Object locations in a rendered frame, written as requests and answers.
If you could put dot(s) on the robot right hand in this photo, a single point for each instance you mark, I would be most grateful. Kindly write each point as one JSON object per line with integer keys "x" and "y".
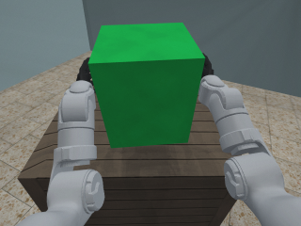
{"x": 207, "y": 68}

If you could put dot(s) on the carton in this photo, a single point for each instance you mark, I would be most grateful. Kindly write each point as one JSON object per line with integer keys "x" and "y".
{"x": 146, "y": 78}

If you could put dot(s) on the pedestal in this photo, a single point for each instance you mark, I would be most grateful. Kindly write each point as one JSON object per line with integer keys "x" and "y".
{"x": 178, "y": 184}

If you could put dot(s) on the robot left hand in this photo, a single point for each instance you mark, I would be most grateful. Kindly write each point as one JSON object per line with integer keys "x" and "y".
{"x": 84, "y": 73}

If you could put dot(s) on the robot left forearm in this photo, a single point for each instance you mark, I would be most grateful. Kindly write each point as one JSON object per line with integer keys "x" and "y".
{"x": 75, "y": 126}

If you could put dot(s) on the robot right upper arm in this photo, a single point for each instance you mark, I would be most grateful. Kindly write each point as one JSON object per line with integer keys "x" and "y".
{"x": 256, "y": 180}

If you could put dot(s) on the robot left upper arm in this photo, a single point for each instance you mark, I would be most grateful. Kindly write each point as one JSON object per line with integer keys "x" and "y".
{"x": 73, "y": 197}

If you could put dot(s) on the robot right forearm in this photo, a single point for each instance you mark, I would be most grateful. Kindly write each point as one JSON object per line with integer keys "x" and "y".
{"x": 237, "y": 133}

